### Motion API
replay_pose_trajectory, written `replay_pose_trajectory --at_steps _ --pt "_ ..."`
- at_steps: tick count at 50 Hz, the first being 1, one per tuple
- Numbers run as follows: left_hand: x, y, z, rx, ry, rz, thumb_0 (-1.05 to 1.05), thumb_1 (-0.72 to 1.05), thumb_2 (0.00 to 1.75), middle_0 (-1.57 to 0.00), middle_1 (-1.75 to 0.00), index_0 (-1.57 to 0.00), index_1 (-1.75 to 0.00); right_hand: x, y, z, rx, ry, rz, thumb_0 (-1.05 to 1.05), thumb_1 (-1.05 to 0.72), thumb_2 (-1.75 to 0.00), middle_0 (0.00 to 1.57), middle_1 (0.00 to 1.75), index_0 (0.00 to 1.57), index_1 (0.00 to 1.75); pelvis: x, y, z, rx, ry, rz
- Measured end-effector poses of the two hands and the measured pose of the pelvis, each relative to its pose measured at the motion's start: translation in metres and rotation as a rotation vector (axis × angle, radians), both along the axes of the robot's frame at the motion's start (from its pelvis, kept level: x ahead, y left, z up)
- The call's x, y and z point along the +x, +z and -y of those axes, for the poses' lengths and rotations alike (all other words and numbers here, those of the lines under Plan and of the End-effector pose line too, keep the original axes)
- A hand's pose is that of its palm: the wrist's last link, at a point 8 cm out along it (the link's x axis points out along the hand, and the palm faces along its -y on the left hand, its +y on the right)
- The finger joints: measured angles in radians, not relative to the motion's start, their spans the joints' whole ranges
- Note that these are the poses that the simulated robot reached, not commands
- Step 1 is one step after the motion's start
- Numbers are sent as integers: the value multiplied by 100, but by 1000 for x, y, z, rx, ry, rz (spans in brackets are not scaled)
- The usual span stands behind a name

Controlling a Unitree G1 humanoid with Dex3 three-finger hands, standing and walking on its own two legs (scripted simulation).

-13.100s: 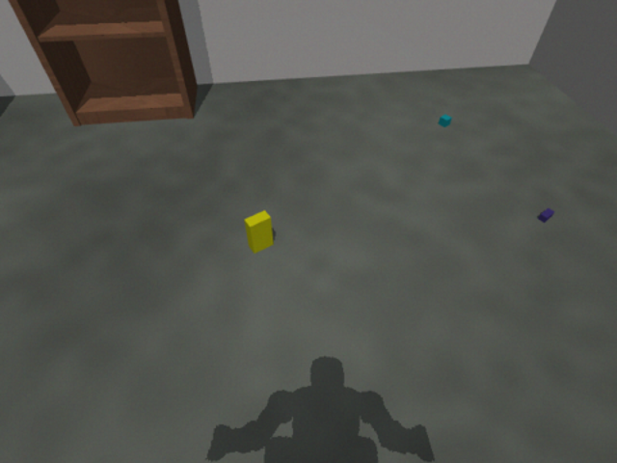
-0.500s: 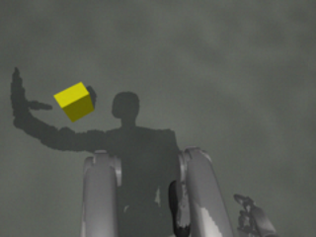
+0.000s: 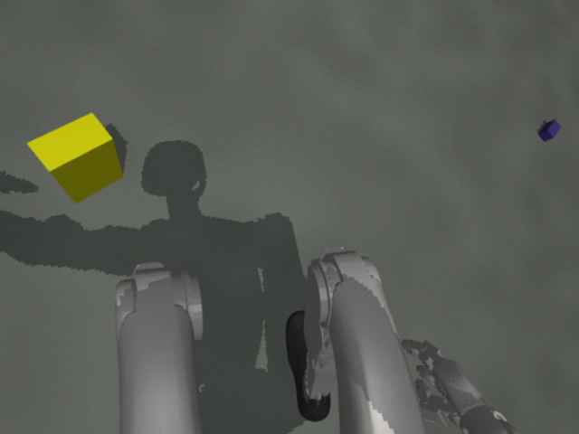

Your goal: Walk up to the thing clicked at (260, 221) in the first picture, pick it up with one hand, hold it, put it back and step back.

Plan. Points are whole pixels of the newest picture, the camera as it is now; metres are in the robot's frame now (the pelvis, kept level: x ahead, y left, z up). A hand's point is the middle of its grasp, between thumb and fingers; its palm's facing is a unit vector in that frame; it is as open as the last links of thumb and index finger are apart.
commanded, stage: approach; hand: left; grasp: from the side
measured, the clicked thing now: (83, 162) +0.51 +0.27 -0.26
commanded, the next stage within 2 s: close in in 0.14 s
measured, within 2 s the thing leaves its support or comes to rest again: neither
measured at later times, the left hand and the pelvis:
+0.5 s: hand (29, 173) +0.46 +0.32 -0.19, palm faces +0.32 -0.94 +0.08, open 17.6 cm; pelvis -0.01 +0.01 -0.05, yaw -5 degrees
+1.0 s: hand (68, 176) +0.47 +0.28 -0.21, palm faces +0.34 -0.94 +0.04, open 17.5 cm; pelvis -0.01 +0.02 -0.06, yaw -6 degrees
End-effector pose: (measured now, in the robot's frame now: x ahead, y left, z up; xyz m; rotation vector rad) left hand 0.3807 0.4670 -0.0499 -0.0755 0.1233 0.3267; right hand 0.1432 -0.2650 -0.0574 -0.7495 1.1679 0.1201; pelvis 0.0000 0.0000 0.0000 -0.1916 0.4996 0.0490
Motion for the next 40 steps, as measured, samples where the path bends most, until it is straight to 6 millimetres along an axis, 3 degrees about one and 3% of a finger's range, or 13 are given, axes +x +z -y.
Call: replay_pose_trajectory --at_steps 7,18,26,40 --pt "21 -68 29 23 -21 17 -1 -52 2 -8 -7 -7 -7 -9 -9 -3 -79 40 -84 1 -89 -89 20 30 20 30 -1 -22 -4 -34 -13 58" --pt "41 -119 81 2 -73 13 -1 -57 3 -8 -9 -7 -9 -27 -21 -13 -115 72 -154 1 -93 -90 20 30 20 30 -6 -41 -13 -77 -36 136" --pt "41 -142 108 -9 9 37 -1 -60 1 -8 -8 -8 -8 -41 -22 -18 -135 106 -192 0 -94 -90 20 30 20 30 -10 -51 -15 -96 -52 195" --pt "47 -153 136 39 -21 62 -1 -60 2 -6 -7 -7 -6 -48 -22 -18 -169 115 -250 0 -94 -90 20 30 20 30 -10 -56 -18 -116 -64 213"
